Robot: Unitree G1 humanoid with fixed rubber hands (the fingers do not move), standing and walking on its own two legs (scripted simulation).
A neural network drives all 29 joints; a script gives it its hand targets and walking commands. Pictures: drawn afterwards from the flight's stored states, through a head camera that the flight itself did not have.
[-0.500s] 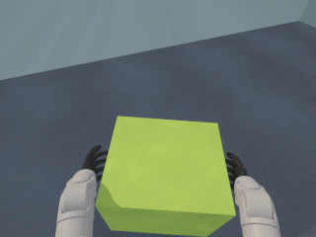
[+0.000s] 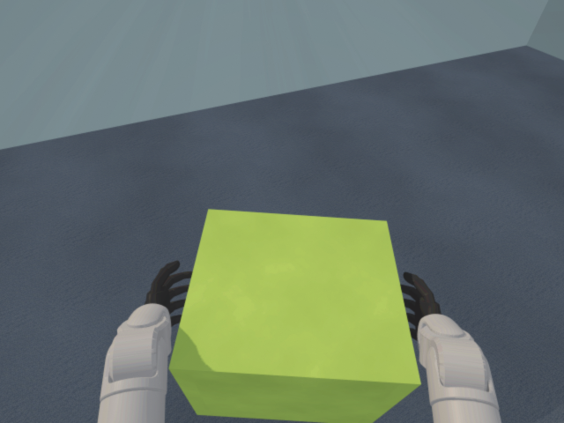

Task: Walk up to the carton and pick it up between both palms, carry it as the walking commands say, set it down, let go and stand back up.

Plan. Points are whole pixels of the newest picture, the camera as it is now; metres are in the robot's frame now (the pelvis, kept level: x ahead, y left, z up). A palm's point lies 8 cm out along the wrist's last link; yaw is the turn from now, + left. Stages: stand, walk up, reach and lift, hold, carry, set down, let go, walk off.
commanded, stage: carry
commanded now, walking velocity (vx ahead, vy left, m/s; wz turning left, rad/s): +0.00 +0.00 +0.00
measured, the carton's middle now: (290, 319) +0.29 +0.00 -0.06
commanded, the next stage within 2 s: hold in 0.12 s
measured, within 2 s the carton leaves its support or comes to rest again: neither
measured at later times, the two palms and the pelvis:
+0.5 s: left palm (178, 294) +0.28 +0.16 +0.05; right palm (455, 308) +0.25 -0.22 +0.06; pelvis +0.00 -0.01 +0.01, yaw +7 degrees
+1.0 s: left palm (161, 293) +0.28 +0.18 +0.05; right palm (436, 306) +0.26 -0.20 +0.05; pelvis -0.01 -0.02 +0.01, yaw +8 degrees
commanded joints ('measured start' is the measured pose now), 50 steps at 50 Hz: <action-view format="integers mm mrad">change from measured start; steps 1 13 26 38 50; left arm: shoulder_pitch -479 -603 -494 -672 -652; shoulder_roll -792 -798 -724 -777 -870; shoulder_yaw -657 -667 -511 -587 -478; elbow -150 -78 100 75 347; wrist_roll -274 -261 -138 -226 -163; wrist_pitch -38 -180 -138 -180 -178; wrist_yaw -179 -196 -182 -267 -300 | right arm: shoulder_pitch -570 -635 -567 -726 -693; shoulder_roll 743 693 694 828 785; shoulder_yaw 640 523 503 585 387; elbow -208 -230 -79 -178 69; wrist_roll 270 231 256 289 151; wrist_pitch -63 -129 -65 -84 -95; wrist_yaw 182 159 195 155 186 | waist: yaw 1 -116 -84 -92 -181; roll -8 14 -3 -45 76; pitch -287 -230 -44 -222 -24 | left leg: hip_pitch -4 32 39 66 -68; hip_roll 142 -34 -49 -81 -53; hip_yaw -98 -248 -228 -205 -204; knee -95 -233 -310 -272 -334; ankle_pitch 310 350 291 273 94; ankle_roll -2 -23 -11 0 -1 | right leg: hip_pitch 187 494 547 610 493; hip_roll -95 154 155 130 155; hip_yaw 90 215 204 236 205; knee -26 -124 -230 -251 -222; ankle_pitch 226 278 280 268 142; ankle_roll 11 -3 17 47 -11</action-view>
